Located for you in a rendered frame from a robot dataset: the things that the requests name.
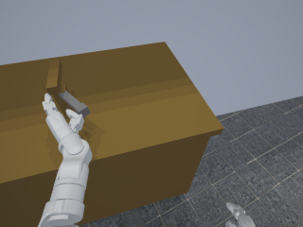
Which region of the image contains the right robot hand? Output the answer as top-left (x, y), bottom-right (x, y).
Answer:
top-left (225, 201), bottom-right (256, 227)

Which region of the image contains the robot left forearm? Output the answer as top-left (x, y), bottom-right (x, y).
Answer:
top-left (38, 133), bottom-right (93, 227)

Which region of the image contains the counter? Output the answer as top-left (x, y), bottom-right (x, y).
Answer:
top-left (0, 42), bottom-right (223, 227)

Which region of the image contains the left robot hand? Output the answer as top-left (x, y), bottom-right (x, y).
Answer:
top-left (42, 93), bottom-right (84, 144)

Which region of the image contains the tap lever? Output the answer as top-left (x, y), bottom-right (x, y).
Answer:
top-left (59, 90), bottom-right (90, 117)

